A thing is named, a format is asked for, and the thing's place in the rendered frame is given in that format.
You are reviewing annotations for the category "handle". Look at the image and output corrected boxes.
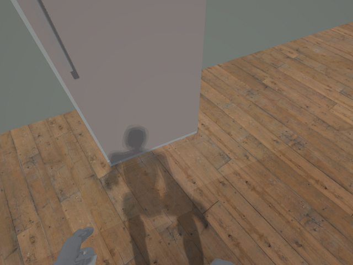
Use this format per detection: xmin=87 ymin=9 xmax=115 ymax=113
xmin=28 ymin=0 xmax=73 ymax=73

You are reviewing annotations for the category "fridge door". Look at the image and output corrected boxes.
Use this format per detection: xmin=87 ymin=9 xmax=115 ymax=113
xmin=16 ymin=0 xmax=206 ymax=164

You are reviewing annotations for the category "robot left hand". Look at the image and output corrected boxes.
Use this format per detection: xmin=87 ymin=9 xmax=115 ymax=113
xmin=57 ymin=227 xmax=97 ymax=265

